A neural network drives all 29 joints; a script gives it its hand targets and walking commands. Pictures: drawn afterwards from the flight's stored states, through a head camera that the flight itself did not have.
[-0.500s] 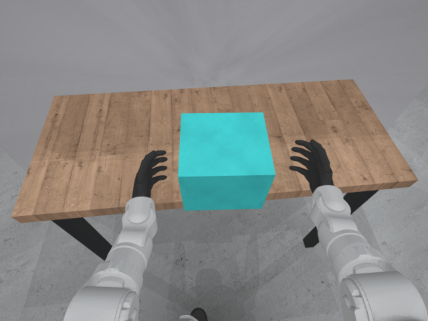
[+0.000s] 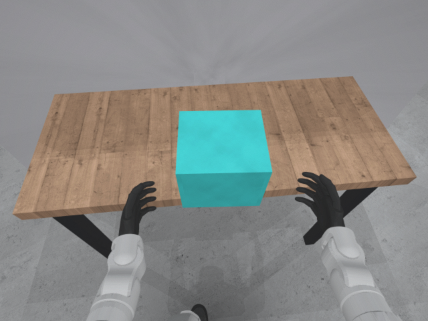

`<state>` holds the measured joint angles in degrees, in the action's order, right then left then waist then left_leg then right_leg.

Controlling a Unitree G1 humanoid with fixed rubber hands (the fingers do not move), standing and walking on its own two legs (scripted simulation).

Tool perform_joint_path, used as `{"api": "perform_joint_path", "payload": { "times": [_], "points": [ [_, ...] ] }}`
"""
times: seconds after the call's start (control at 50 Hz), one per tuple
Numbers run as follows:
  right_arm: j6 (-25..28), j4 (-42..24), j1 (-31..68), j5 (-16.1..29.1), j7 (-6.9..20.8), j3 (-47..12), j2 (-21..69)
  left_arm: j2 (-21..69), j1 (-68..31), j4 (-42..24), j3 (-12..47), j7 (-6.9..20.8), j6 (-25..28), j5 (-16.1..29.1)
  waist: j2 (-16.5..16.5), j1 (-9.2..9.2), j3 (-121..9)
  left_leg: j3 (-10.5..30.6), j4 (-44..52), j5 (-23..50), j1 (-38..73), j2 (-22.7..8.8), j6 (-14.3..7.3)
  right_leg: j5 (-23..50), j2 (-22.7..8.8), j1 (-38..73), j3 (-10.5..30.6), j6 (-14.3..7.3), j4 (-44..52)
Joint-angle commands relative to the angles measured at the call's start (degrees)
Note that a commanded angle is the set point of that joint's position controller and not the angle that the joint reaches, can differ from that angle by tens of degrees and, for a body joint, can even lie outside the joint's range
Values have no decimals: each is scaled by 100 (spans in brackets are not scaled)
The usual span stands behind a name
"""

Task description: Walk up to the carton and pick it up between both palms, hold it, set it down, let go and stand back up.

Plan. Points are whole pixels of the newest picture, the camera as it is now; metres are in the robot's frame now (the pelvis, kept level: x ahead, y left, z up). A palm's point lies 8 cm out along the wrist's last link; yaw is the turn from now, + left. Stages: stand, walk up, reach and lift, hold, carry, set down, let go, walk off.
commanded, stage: set down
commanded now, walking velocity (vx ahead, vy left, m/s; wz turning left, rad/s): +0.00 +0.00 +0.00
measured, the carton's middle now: (220, 160) +0.43 +0.03 -0.02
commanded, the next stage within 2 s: none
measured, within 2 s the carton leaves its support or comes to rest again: neither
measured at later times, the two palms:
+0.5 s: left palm (129, 249) +0.23 +0.19 -0.01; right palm (356, 254) +0.23 -0.21 +0.00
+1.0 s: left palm (127, 255) +0.22 +0.20 -0.03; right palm (349, 265) +0.22 -0.21 -0.03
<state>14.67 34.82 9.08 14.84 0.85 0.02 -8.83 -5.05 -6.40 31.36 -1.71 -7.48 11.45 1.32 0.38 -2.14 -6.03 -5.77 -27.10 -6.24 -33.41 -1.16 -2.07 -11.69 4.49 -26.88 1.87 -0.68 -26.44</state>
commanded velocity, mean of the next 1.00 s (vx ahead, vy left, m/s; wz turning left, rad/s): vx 0.00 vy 0.00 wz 0.00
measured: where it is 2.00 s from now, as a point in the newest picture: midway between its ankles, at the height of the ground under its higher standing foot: outside the picture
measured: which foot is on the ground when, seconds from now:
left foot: down 0.00-1.00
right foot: down 0.00-1.00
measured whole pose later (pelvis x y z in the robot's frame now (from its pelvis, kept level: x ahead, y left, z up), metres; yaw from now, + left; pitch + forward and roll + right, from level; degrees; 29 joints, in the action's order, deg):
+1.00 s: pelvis +0.01 -0.03 +0.01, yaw +1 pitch +5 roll +1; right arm 7.0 16.9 -12.6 8.9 -2.7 -4.5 -8.8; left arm -10.7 7.4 19.2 -1.2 -0.6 2.5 6.7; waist 1.9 -2.1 0.9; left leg -5.8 -21.8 -5.4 -21.8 -0.3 -2.0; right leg -13.9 4.1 -17.7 1.9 -2.9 -26.4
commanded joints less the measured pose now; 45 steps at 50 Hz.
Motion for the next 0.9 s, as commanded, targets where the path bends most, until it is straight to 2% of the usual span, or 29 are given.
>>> {"api": "perform_joint_path", "payload": {
  "times": [0.0, 0.02, 0.04, 0.06, 0.08, 0.12, 0.16, 0.2, 0.24, 0.26, 0.32, 0.36, 0.38, 0.44, 0.48, 0.5, 0.54, 0.58, 0.6, 0.62, 0.64, 0.66, 0.7, 0.72, 0.74, 0.76, 0.8, 0.86, 0.88],
  "points": [
    [222, -2419, 151, -55, -48, -425, -752, -549, 198, -2628, 229, 59, 182, 398, 331, -269, -2291, 679, 246, 1476, 4450, -170, 286, 747, -319, 552, -75, 160, 818],
    [135, -2207, 620, -100, -71, -389, -708, -694, -371, -2337, 181, 88, 160, 428, 269, -263, -2019, 648, 286, 1036, 4147, -138, 277, 252, -378, 332, -34, 154, 850],
    [76, -2321, 103, -122, -101, -427, -630, -682, 158, -2445, 166, 113, 117, 448, 408, -281, -1706, 628, 382, 1036, 4160, -127, 222, 255, -389, 436, 9, 149, 916],
    [40, -2451, 356, -189, -127, -395, -590, -763, -163, -2438, 145, 130, 99, 498, 403, -235, -1629, 580, 405, 771, 4015, -93, 182, 54, -428, 354, 51, 155, 923],
    [-27, -2410, -82, -175, -137, -410, -551, -722, 210, -2468, 173, 132, 58, 495, 429, -222, -1349, 613, 477, 686, 4026, -110, 168, -89, -446, 371, 87, 135, 981],
    [-165, -2519, -24, -247, -220, -498, -409, -898, 15, -2312, 30, 203, -1, 583, 571, -307, -1084, 515, 509, 403, 3772, -43, 65, -376, -534, 363, 224, 154, 1003],
    [-277, -2694, -455, -201, -299, -673, -239, -957, 299, -2518, 45, 290, -35, 630, 622, -290, -929, 464, 515, 533, 3898, -6, 41, -254, -578, 506, 304, 174, 1049],
    [-356, -2893, -714, -235, -424, -811, -193, -1147, 537, -2475, -184, 356, -92, 626, 727, -439, -726, 354, 511, 670, 3811, 74, 0, -36, -641, 664, 390, 222, 1061],
    [-422, -3040, -834, -182, -474, -847, -186, -1236, 613, -2607, -228, 387, -165, 676, 677, -479, -704, 363, 530, 688, 3891, 71, 0, -81, -644, 717, 425, 229, 1076],
    [-451, -3041, -1006, -218, -517, -878, -149, -1241, 652, -2534, -250, 450, -209, 692, 783, -421, -520, 342, 528, 664, 3792, 91, -29, -98, -660, 721, 431, 233, 1086],
    [-506, -3461, -1113, -330, -580, -830, -112, -1337, 664, -2727, -279, 501, -282, 780, 764, -462, -468, 344, 547, 560, 3793, 78, -35, -299, -680, 716, 456, 217, 1125],
    [-541, -3563, -1417, -359, -591, -847, -77, -1408, 797, -2819, -318, 518, -339, 820, 742, -519, -339, 341, 575, 540, 3804, 61, -44, -341, -678, 712, 454, 204, 1137],
    [-586, -3362, -1444, -346, -584, -862, -68, -1323, 795, -2615, -162, 564, -421, 804, 646, -397, -155, 354, 588, 374, 3902, 61, -27, -404, -696, 531, 450, 194, 1179],
    [-605, -3713, -1497, -461, -585, -728, -119, -1431, 852, -2696, -215, 607, -545, 800, 572, -496, -365, 332, 618, 403, 3927, 35, -2, -388, -664, 652, 415, 164, 1177],
    [-624, -3738, -1441, -560, -599, -778, -68, -1493, 739, -2410, -310, 675, -583, 839, 775, -438, -166, 339, 573, 196, 3862, 69, -57, -522, -720, 525, 465, 181, 1185],
    [-579, -3938, -1412, -533, -576, -775, -62, -1524, 670, -2665, -285, 665, -517, 840, 700, -493, -332, 354, 538, 264, 3917, 70, -50, -524, -739, 465, 477, 140, 1159],
    [-535, -3842, -1526, -513, -526, -777, -136, -1530, 759, -2693, -281, 647, -497, 823, 626, -514, -521, 368, 546, 369, 3981, 48, -33, -257, -724, 576, 435, 140, 1091],
    [-518, -3575, -1586, -626, -476, -718, -112, -1492, 902, -2501, -311, 620, -472, 769, 460, -556, -510, 365, 591, 405, 3889, 4, 11, -213, -640, 664, 349, 127, 1055],
    [-489, -3644, -1513, -665, -475, -763, -45, -1554, 781, -2523, -325, 648, -436, 777, 506, -558, -651, 355, 548, 341, 3878, 32, -21, -286, -686, 707, 409, 118, 1073],
    [-494, -3400, -1520, -643, -417, -720, -107, -1531, 759, -2529, -263, 599, -417, 771, 353, -582, -617, 377, 557, 350, 3904, -9, 2, -389, -651, 610, 389, 84, 1032],
    [-537, -3115, -1624, -719, -434, -669, -115, -1480, 843, -2182, -191, 645, -481, 727, 336, -452, -536, 379, 559, 307, 4006, -8, 19, -299, -647, 551, 345, 68, 1090],
    [-446, -3473, -1666, -650, -412, -658, -129, -1581, 912, -2615, -275, 593, -420, 764, 367, -577, -778, 372, 552, 550, 4049, -29, -3, -78, -621, 698, 303, 69, 1038],
    [-488, -2975, -1692, -734, -418, -586, -159, -1588, 931, -2124, -268, 621, -513, 715, 318, -460, -584, 357, 556, 423, 4099, -60, 10, -175, -609, 634, 299, 55, 1079],
    [-427, -3165, -1612, -748, -397, -548, -141, -1603, 904, -2262, -322, 616, -483, 716, 320, -510, -732, 340, 543, 487, 4068, -55, -3, -33, -600, 665, 301, 57, 1062],
    [-446, -2888, -1719, -749, -392, -567, -173, -1527, 1037, -2083, -309, 632, -532, 630, 220, -505, -683, 343, 544, 562, 4071, -38, 23, 88, -603, 764, 292, 48, 1056],
    [-418, -2932, -1643, -738, -382, -566, -168, -1573, 963, -2204, -317, 627, -514, 654, 265, -526, -746, 336, 534, 599, 4116, -38, 22, 172, -592, 697, 286, 66, 1046],
    [-373, -2833, -1726, -746, -353, -505, -268, -1494, 1103, -2160, -206, 634, -571, 642, 229, -444, -795, 374, 488, 806, 4247, -58, 51, 425, -550, 673, 217, 29, 1031],
    [-325, -2662, -1801, -794, -376, -516, -256, -1517, 1168, -1980, -339, 672, -624, 551, 263, -468, -775, 386, 518, 790, 4279, -47, 69, 525, -552, 822, 204, 50, 1053],
    [-325, -2517, -1827, -748, -351, -479, -318, -1473, 1218, -1976, -283, 671, -657, 533, 136, -432, -675, 394, 513, 795, 4357, -48, 112, 482, -530, 717, 172, 30, 1066]
  ]
}}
